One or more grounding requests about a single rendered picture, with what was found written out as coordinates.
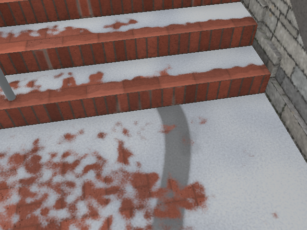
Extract stairs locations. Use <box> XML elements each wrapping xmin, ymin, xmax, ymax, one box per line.
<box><xmin>0</xmin><ymin>0</ymin><xmax>271</xmax><ymax>129</ymax></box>

